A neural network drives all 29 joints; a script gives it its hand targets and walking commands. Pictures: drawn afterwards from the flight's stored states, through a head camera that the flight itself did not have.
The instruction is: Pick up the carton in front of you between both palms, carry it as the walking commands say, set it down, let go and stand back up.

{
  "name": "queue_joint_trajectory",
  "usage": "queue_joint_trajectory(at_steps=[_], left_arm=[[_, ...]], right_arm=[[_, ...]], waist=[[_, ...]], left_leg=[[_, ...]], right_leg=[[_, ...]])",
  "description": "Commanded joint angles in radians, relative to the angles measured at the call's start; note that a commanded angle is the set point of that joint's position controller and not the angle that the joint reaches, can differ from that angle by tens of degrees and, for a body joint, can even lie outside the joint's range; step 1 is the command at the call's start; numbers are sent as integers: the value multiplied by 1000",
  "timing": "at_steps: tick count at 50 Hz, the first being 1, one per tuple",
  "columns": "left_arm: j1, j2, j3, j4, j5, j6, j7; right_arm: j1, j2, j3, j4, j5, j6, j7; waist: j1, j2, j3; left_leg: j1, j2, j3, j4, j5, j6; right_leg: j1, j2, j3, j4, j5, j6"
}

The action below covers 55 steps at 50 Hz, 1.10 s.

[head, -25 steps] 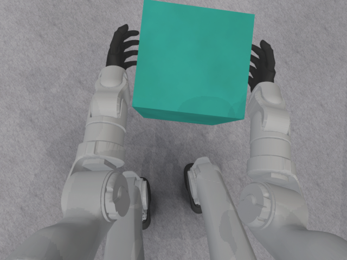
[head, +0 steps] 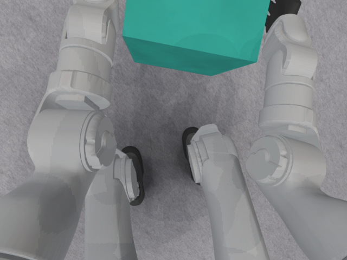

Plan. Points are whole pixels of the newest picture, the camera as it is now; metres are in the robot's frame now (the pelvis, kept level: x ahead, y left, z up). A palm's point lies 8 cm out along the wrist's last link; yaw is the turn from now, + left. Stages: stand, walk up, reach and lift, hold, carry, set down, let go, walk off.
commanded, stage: set down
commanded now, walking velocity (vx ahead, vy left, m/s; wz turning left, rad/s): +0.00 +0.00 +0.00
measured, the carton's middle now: (188, 11) +0.55 -0.12 -0.22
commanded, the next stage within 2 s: none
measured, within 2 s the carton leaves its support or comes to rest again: rests again in 1.38 s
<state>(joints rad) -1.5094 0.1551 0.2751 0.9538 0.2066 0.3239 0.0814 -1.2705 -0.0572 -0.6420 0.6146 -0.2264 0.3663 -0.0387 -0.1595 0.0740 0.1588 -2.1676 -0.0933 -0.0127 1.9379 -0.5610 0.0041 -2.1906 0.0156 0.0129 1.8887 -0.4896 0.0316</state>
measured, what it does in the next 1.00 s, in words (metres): lowers itself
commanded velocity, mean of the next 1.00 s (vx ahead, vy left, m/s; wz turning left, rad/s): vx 0.00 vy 0.00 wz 0.00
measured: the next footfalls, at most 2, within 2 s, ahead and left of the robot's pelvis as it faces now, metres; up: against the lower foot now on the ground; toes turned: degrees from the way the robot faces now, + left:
none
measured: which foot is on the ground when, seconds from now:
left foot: down 0.00-1.00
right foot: down 0.00-1.00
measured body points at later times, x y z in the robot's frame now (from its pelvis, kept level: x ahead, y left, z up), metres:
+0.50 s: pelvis +0.00 -0.01 -0.06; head +0.38 -0.04 +0.18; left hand +0.61 +0.01 -0.23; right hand +0.51 -0.28 -0.22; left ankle +0.10 +0.10 -0.41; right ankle +0.12 -0.13 -0.41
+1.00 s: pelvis +0.00 +0.01 -0.07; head +0.38 -0.01 +0.16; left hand +0.61 +0.02 -0.24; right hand +0.50 -0.27 -0.24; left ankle +0.10 +0.11 -0.41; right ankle +0.12 -0.12 -0.41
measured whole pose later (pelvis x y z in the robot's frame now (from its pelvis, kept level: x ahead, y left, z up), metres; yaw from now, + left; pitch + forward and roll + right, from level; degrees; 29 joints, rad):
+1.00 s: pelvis +0.00 +0.01 -0.07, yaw -1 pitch +35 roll -5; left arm -1.74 0.32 0.06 1.21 0.03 0.24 0.05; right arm -1.44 -0.19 -0.62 0.86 -0.15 0.28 0.06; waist -0.20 0.06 0.47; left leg -2.23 -0.13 -0.02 2.22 -0.61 0.03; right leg -2.20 -0.01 -0.01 2.14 -0.56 0.06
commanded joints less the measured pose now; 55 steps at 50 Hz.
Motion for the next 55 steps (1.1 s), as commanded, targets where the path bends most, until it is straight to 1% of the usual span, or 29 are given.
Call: queue_joint_trajectory(at_steps=[1, 5, 8, 12, 14, 16, 19, 22, 24, 27, 30, 32, 34, 37, 39, 43, 47, 52, 55], left_arm=[[-505, -840, -357, -9, -182, -42, -193], [-584, -819, -449, -70, -256, -63, -188], [-615, -792, -480, -72, -289, -70, -183], [-646, -759, -493, -82, -318, -78, -178], [-654, -745, -492, -74, -323, -82, -176], [-614, -758, -471, -36, -308, -84, -181], [-554, -763, -435, 27, -277, -87, -193], [-529, -755, -397, 66, -252, -92, -207], [-534, -751, -384, 76, -251, -95, -214], [-568, -746, -401, 68, -275, -101, -216], [-637, -730, -443, 35, -312, -114, -203], [-626, -705, -441, 66, -308, -109, -193], [-603, -687, -419, 108, -296, -100, -191], [-585, -662, -393, 146, -275, -94, -192], [-568, -645, -374, 164, -263, -93, -195], [-531, -603, -342, 199, -246, -93, -197], [-505, -551, -323, 217, -227, -93, -198], [-483, -486, -306, 237, -198, -93, -198], [-464, -436, -287, 255, -180, -92, -194]], right_arm=[[-735, 678, 511, -49, 195, -58, 256], [-801, 649, 566, -97, 259, -78, 242], [-839, 619, 589, -97, 292, -85, 229], [-878, 614, 616, -113, 338, -92, 213], [-890, 624, 623, -111, 355, -89, 212], [-870, 639, 622, -83, 356, -87, 220], [-822, 652, 589, -18, 332, -88, 233], [-779, 651, 542, 43, 294, -89, 245], [-768, 639, 514, 64, 273, -92, 249], [-788, 601, 491, 54, 260, -104, 246], [-817, 569, 479, 38, 278, -123, 238], [-819, 542, 460, 61, 278, -124, 241], [-815, 514, 431, 91, 259, -121, 247], [-794, 488, 389, 135, 225, -117, 257], [-780, 471, 365, 156, 202, -115, 264], [-733, 444, 325, 190, 163, -113, 270], [-670, 412, 280, 220, 132, -111, 269], [-631, 371, 235, 252, 112, -111, 261], [-611, 334, 210, 278, 103, -111, 250]], waist=[[-135, 57, -1237], [-161, 74, -1328], [-171, 85, -1317], [-160, 79, -1323], [-156, 80, -1294], [-138, 87, -1225], [-125, 87, -1104], [-130, 81, -995], [-143, 84, -946], [-176, 108, -931], [-206, 147, -958], [-206, 164, -918], [-207, 168, -851], [-204, 176, -769], [-200, 161, -712], [-191, 131, -626], [-180, 132, -560], [-157, 143, -500], [-136, 143, -466]], left_leg=[[560, -90, 36, -65, 265, -4], [583, -84, 36, 0, 328, -4], [567, -80, 36, 37, 332, -2], [528, -81, 44, 70, 317, 6], [517, -80, 45, 82, 314, 15], [481, -80, 51, 90, 312, 16], [411, -79, 48, 94, 278, 17], [353, -78, 41, 98, 232, 21], [335, -78, 34, 100, 210, 21], [363, -76, 22, 101, 206, 16], [439, -72, 7, 109, 239, 9], [481, -68, -3, 107, 230, 10], [491, -64, -12, 103, 199, 9], [489, -58, -24, 94, 163, 7], [464, -57, -33, 89, 146, 8], [434, -56, -42, 90, 131, 9], [408, -51, -47, 94, 112, 10], [389, -41, -51, 100, 90, 10], [376, -34, -51, 100, 68, 12]], right_leg=[[708, 79, -116, -61, 406, 39], [776, 71, -107, -9, 505, 34], [799, 66, -99, 19, 530, 30], [868, 64, -85, 49, 557, 28], [854, 66, -80, 58, 555, 26], [830, 70, -71, 65, 553, 24], [775, 74, -65, 73, 518, 25], [697, 75, -66, 72, 461, 22], [651, 72, -70, 72, 424, 18], [603, 64, -79, 77, 391, 10], [568, 53, -89, 88, 398, 1], [509, 48, -96, 93, 349, 2], [445, 44, -100, 93, 281, 2], [373, 37, -103, 98, 212, -5], [346, 35, -104, 103, 188, -9], [321, 37, -101, 108, 169, -12], [309, 39, -90, 114, 152, -19], [298, 38, -73, 123, 131, -23], [304, 37, -61, 128, 121, -24]])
